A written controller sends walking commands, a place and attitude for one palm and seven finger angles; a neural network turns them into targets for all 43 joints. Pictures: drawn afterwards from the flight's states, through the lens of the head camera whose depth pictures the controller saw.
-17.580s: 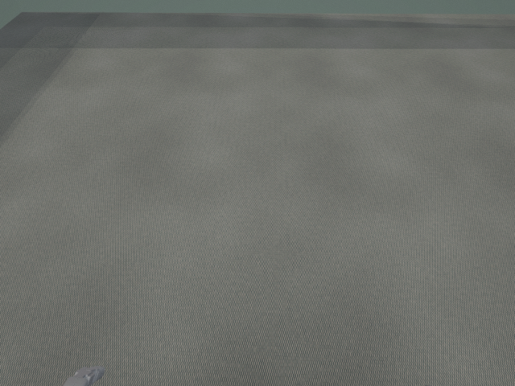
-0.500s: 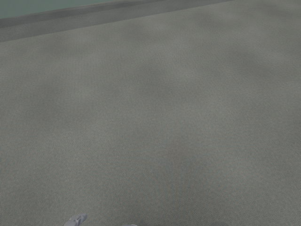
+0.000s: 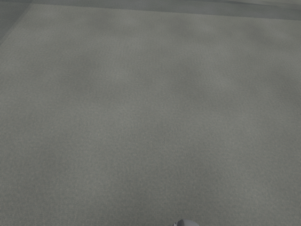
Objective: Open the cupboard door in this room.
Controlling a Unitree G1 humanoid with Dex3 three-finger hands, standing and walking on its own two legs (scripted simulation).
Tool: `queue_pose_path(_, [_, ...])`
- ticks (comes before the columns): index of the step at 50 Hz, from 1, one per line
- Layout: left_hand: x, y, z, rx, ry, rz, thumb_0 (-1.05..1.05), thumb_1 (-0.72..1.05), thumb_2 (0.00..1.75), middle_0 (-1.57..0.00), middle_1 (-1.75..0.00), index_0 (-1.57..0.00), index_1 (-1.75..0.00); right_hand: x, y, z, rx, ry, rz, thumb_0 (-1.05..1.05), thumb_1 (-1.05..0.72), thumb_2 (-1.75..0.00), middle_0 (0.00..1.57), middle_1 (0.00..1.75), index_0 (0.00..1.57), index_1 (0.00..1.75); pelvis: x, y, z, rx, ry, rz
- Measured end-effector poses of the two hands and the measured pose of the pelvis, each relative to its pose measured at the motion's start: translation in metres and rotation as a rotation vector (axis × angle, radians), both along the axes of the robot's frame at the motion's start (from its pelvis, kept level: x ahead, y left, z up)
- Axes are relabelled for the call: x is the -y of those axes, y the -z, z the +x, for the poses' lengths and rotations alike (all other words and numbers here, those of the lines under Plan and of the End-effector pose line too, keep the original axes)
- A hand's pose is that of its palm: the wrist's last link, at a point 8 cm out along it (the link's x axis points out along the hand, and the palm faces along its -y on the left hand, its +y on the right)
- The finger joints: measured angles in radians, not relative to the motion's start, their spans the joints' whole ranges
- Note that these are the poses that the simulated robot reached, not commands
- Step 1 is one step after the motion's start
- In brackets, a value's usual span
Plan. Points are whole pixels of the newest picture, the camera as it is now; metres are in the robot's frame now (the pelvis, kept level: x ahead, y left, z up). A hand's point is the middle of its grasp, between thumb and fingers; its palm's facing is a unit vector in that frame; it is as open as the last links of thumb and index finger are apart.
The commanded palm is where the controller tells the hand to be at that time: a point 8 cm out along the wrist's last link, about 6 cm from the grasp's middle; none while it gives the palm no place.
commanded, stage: turn or walk to find it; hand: left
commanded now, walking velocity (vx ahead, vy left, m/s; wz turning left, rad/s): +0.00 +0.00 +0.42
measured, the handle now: out of the picture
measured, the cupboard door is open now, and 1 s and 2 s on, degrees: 0 0 0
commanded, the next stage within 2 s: stand and wait in 0.24 s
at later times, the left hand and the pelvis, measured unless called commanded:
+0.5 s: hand out of the picture +0.03 +0.16 -0.15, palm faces +0.22 -0.94 -0.27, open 7.4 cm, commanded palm none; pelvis -0.01 -0.04 +0.00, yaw +13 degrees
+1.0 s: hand out of the picture -0.06 +0.23 -0.16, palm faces +0.47 -0.84 -0.27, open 7.4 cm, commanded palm none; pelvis -0.03 -0.01 +0.00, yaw +27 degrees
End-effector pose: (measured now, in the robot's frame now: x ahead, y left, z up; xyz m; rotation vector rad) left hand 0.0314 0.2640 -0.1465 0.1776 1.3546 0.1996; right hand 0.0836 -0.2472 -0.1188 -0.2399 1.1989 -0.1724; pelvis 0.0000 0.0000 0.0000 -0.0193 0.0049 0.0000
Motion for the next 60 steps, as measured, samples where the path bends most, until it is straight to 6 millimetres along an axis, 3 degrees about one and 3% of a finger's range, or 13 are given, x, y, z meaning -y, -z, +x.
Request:
queue_pose_path(8, [0.002,-0.018,0.023,0.115,-0.016,0.016,0.0,0.91,0.9,-0.2,-0.3,-0.2,-0.3,-0.008,0.003,0.002,-0.009,-0.039,0.039,0.01,-0.91,-0.9,0.2,0.3,0.2,0.3,0.002,-0.005,-0.003,-0.004,-0.057,0.005])
queue_pose_path(13, [0.021,-0.025,0.035,0.179,-0.021,0.033,0.0,0.91,0.9,-0.2,-0.3,-0.2,-0.3,0.005,0.018,-0.006,-0.046,-0.047,0.068,0.01,-0.91,-0.9,0.2,0.3,0.2,0.3,0.017,-0.001,-0.005,-0.01,-0.104,0.02])
queue_pose_path(16, [0.035,-0.026,0.033,0.212,-0.03,0.056,0.0,0.91,0.9,-0.2,-0.3,-0.2,-0.3,0.017,0.032,-0.009,-0.067,-0.052,0.088,0.01,-0.91,-0.9,0.2,0.3,0.2,0.3,0.03,0.006,-0.005,-0.01,-0.127,0.03])
queue_pose_path(23, [0.056,-0.034,-0.007,0.172,-0.118,0.056,0.0,0.9,0.9,-0.2,-0.3,-0.21,-0.3,0.033,0.032,-0.006,-0.126,-0.107,0.085,0.01,-0.91,-0.9,0.2,0.3,0.2,0.3,0.04,-0.002,-0.008,0.001,-0.209,0.045])
queue_pose_path(28, [0.059,-0.029,-0.042,0.122,-0.187,0.041,0.0,0.9,0.9,-0.2,-0.3,-0.21,-0.3,0.029,0.027,0.004,-0.148,-0.17,0.068,0.01,-0.91,-0.9,0.2,0.3,0.2,0.3,0.038,-0.004,-0.011,0.0,-0.263,0.054])
queue_pose_path(33, [0.047,-0.016,-0.083,0.069,-0.271,0.02,0.0,0.9,0.9,-0.2,-0.3,-0.21,-0.3,0.006,0.022,0.03,-0.121,-0.263,0.04,0.01,-0.91,-0.9,0.2,0.3,0.2,0.3,0.027,0.0,-0.018,-0.004,-0.317,0.046])
queue_pose_path(38, [0.022,0.007,-0.126,0.017,-0.362,0.008,0.0,0.9,0.9,-0.2,-0.3,-0.21,-0.3,-0.029,0.018,0.059,-0.024,-0.361,0.012,0.01,-0.91,-0.9,0.2,0.3,0.2,0.3,0.008,0.014,-0.026,-0.001,-0.369,0.034])
queue_pose_path(41, [0.011,0.004,-0.137,-0.008,-0.398,0.017,0.0,0.9,0.9,-0.2,-0.3,-0.2,-0.3,-0.044,0.009,0.066,0.011,-0.397,0.009,0.01,-0.91,-0.9,0.2,0.3,0.2,0.3,0.003,0.008,-0.03,0.002,-0.389,0.023])
queue_pose_path(46, [0.0,-0.012,-0.131,0.057,-0.422,0.039,0.01,0.91,0.9,-0.2,-0.3,-0.2,-0.3,-0.058,0.002,0.068,0.01,-0.441,0.021,0.01,-0.91,-0.9,0.2,0.3,0.2,0.3,0.002,-0.002,-0.032,-0.004,-0.434,0.012])
queue_pose_path(51, [0.002,-0.023,-0.112,0.134,-0.431,0.072,0.0,0.91,0.9,-0.2,-0.3,-0.2,-0.3,-0.056,0.007,0.066,-0.009,-0.463,0.048,0.01,-0.91,-0.9,0.2,0.3,0.2,0.3,0.01,-0.003,-0.031,-0.005,-0.481,0.017])
queue_pose_path(56, [0.018,-0.031,-0.093,0.207,-0.439,0.107,0.0,0.91,0.9,-0.2,-0.3,-0.2,-0.3,-0.038,0.024,0.067,-0.051,-0.477,0.072,0.01,-0.9,-0.9,0.2,0.3,0.21,0.3,0.029,0.003,-0.026,-0.009,-0.536,0.029])
queue_pose_path(60, [0.042,-0.036,-0.097,0.231,-0.464,0.131,0.0,0.91,0.9,-0.2,-0.3,-0.2,-0.3,-0.022,0.036,0.074,-0.086,-0.499,0.076,0.01,-0.91,-0.9,0.2,0.3,0.2,0.3,0.044,0.007,-0.023,-0.004,-0.587,0.037])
